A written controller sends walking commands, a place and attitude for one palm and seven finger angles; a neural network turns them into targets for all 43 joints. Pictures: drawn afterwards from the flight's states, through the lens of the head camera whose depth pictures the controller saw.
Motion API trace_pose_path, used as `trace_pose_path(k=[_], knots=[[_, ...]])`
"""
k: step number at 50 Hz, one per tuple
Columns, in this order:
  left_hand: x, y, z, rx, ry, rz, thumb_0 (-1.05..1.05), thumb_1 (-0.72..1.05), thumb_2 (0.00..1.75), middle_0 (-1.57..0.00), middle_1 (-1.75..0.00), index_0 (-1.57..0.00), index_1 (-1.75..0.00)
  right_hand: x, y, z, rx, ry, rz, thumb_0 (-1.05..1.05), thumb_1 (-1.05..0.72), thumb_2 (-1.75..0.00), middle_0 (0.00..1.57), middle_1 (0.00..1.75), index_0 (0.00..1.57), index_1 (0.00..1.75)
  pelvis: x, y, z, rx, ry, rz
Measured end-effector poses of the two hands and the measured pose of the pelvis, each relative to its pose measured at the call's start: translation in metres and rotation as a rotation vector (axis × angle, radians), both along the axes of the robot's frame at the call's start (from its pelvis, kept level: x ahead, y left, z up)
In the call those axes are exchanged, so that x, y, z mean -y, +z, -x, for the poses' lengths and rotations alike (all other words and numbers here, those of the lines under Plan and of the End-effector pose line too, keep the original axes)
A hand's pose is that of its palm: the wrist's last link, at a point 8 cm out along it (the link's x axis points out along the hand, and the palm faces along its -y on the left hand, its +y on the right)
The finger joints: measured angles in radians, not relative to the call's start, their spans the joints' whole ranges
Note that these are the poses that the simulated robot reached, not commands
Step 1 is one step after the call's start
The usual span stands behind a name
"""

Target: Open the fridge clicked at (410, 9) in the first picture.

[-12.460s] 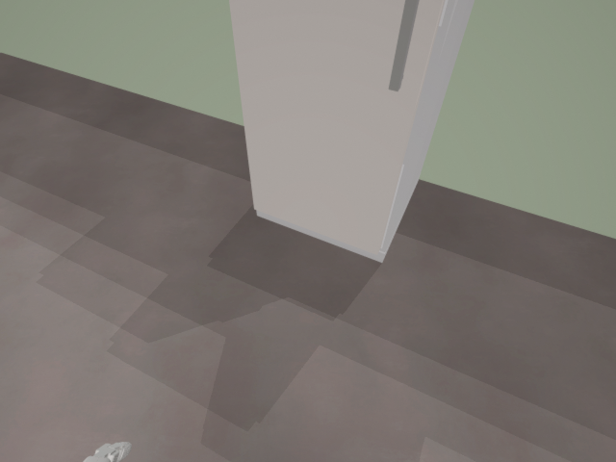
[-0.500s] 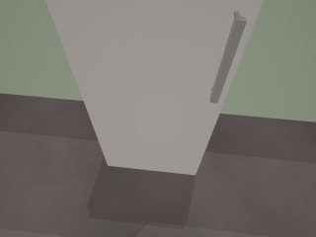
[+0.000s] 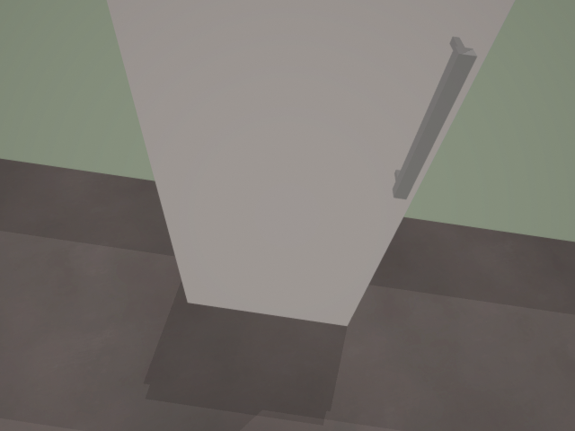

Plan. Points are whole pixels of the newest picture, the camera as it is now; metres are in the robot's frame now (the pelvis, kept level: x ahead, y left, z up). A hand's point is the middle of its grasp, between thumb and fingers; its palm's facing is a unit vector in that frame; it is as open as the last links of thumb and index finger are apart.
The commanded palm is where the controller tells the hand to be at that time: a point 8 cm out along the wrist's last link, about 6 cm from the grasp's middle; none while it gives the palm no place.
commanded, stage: look again from close up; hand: right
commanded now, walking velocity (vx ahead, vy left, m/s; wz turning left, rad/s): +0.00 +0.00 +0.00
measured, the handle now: (424, 127) +0.56 -0.18 +0.16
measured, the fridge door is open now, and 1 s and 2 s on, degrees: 0 0 0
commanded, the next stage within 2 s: shuffle to correct the standing spot in 0.70 s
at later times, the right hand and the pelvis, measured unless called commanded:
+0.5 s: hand out of the picture +0.01 -0.16 -0.17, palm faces +0.04 +0.98 -0.22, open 7.3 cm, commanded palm none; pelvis -0.01 +0.02 +0.00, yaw -1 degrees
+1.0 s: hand out of the picture +0.01 -0.16 -0.18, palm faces +0.07 +0.98 -0.19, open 7.4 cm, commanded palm none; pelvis +0.01 +0.01 +0.00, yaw -1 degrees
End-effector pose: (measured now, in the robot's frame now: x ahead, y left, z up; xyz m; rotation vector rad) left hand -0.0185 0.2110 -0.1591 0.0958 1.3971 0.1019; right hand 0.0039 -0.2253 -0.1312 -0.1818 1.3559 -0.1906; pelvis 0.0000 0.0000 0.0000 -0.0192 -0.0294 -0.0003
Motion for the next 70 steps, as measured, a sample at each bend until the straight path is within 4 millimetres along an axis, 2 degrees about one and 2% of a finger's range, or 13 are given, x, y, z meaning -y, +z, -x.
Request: trace_pose_path(k=[11,21,43,54,58,63,66,70], knots=[[-0.022,0.004,0.004,-0.036,-0.004,-0.029,0.0,0.91,0.9,-0.2,-0.3,-0.2,-0.3,-0.013,-0.003,-0.001,-0.003,-0.005,-0.01,0.01,-0.93,-0.9,0.2,0.3,0.2,0.3,-0.014,0.001,0.0,0.003,-0.007,-0.001],[-0.029,0.007,-0.002,-0.013,-0.009,-0.033,0.0,0.91,0.9,-0.2,-0.3,-0.2,-0.3,-0.019,-0.004,0.001,0.004,-0.007,-0.018,0.01,-0.92,-0.9,0.2,0.3,0.2,0.3,-0.022,0.001,0.004,0.004,-0.009,-0.006],[-0.025,0.011,0.007,-0.04,-0.012,-0.042,0.0,0.91,0.9,-0.2,-0.3,-0.2,-0.3,-0.015,-0.007,0.001,0.007,-0.013,-0.029,0.01,-0.91,-0.9,0.2,0.3,0.2,0.3,-0.018,0.002,0.005,-0.002,-0.011,-0.008],[-0.004,0.009,0.009,-0.082,0.009,-0.044,0.0,0.91,0.9,-0.2,-0.3,-0.2,-0.3,-0.012,-0.024,0.006,-0.05,-0.053,-0.084,0.01,-0.91,-0.9,0.2,0.3,0.2,0.3,-0.004,-0.007,-0.02,-0.017,-0.005,-0.02],[0.007,0.009,0.014,-0.107,0.045,-0.034,0.0,0.91,0.9,-0.2,-0.3,-0.2,-0.3,-0.012,-0.025,-0.008,-0.081,-0.03,-0.09,0.01,-0.91,-0.9,0.2,0.3,0.2,0.3,-0.002,-0.009,-0.036,-0.022,0.002,-0.014],[0.013,0.003,0.019,-0.197,0.054,0.009,0.0,0.91,0.9,-0.2,-0.3,-0.2,-0.3,-0.009,-0.023,-0.049,-0.016,-0.029,-0.048,0.02,-0.93,-0.9,0.2,0.3,0.2,0.3,-0.009,-0.016,-0.057,-0.021,-0.024,-0.01],[0.008,0.001,0.0,-0.229,0.02,0.019,0.0,0.91,0.9,-0.2,-0.3,-0.2,-0.3,-0.006,-0.019,-0.06,0.045,-0.074,-0.026,0.02,-0.93,-0.9,0.2,0.3,0.2,0.3,-0.011,-0.015,-0.068,-0.01,-0.052,-0.015],[-0.002,0.007,-0.063,-0.13,-0.008,-0.002,0.01,0.91,0.9,-0.2,-0.3,-0.2,-0.3,-0.008,-0.012,-0.057,0.008,-0.1,-0.029,0.01,-0.93,-0.9,0.2,0.3,0.2,0.3,-0.007,-0.005,-0.084,-0.016,-0.056,-0.012]])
